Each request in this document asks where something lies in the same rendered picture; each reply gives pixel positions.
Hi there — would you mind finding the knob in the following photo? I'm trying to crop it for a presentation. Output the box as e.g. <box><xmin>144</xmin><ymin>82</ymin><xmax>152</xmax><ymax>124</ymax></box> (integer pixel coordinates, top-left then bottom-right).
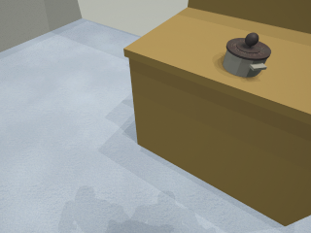
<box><xmin>245</xmin><ymin>32</ymin><xmax>259</xmax><ymax>47</ymax></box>

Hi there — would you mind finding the lid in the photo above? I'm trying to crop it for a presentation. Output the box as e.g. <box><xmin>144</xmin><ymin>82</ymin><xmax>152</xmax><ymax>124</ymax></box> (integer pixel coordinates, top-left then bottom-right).
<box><xmin>226</xmin><ymin>38</ymin><xmax>271</xmax><ymax>61</ymax></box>

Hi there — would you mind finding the pot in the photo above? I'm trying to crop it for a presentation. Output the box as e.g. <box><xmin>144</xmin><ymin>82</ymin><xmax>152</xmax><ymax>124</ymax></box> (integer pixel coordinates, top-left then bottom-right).
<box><xmin>223</xmin><ymin>50</ymin><xmax>267</xmax><ymax>78</ymax></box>

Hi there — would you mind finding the table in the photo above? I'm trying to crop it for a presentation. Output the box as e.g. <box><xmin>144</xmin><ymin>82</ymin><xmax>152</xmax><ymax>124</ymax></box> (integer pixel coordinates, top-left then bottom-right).
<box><xmin>123</xmin><ymin>0</ymin><xmax>311</xmax><ymax>227</ymax></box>

